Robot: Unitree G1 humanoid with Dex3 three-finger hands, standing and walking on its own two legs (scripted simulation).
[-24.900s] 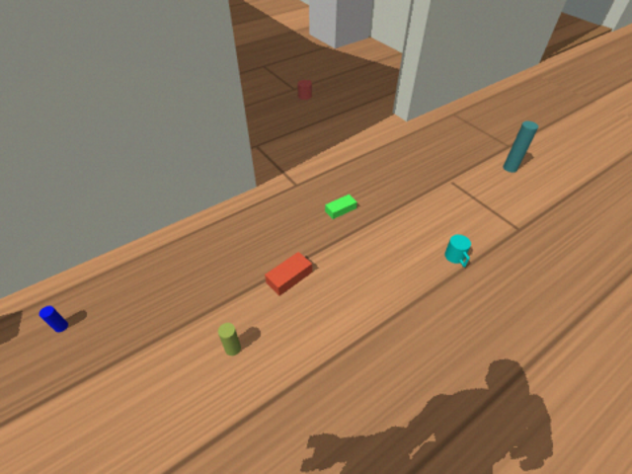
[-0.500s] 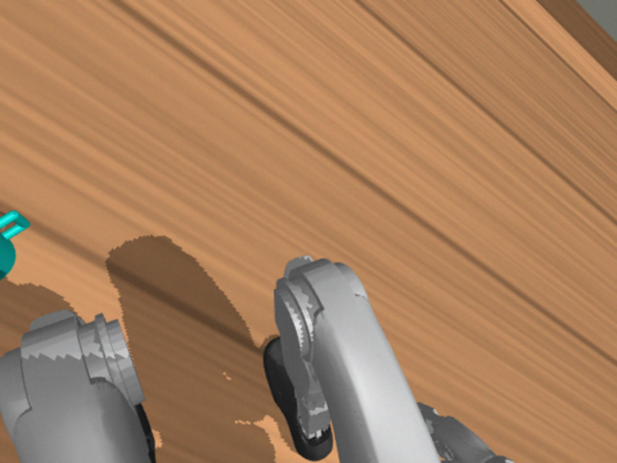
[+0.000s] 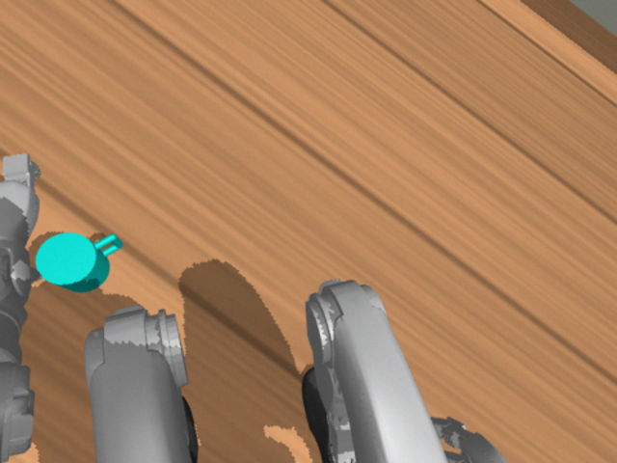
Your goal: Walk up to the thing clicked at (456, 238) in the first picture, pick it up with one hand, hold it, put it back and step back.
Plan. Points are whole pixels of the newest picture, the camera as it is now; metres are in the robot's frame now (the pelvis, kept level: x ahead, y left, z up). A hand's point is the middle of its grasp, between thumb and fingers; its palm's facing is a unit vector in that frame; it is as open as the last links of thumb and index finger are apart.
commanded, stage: withdraw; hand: left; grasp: from above
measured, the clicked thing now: (86, 258) +0.43 +0.29 -0.28
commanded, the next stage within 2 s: home in 0.56 s
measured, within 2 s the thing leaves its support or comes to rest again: neither
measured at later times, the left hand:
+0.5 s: hand (28, 261) +0.39 +0.32 -0.15, palm faces -0.46 -0.10 -0.88, open 14.1 cm
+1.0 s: hand out of the picture +0.37 +0.32 -0.03, palm faces -0.36 -0.34 -0.87, open 12.1 cm
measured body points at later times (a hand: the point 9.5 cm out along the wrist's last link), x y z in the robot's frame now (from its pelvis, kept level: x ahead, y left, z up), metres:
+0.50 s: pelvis -0.02 -0.01 +0.02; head +0.19 +0.09 +0.40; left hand +0.41 +0.32 -0.10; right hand +0.08 -0.29 -0.07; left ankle +0.07 +0.14 -0.29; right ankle +0.09 -0.12 -0.29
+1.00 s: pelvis -0.01 +0.00 +0.09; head +0.19 +0.05 +0.49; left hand +0.38 +0.33 +0.02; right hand +0.10 -0.25 -0.05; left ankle +0.07 +0.14 -0.29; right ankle +0.09 -0.12 -0.29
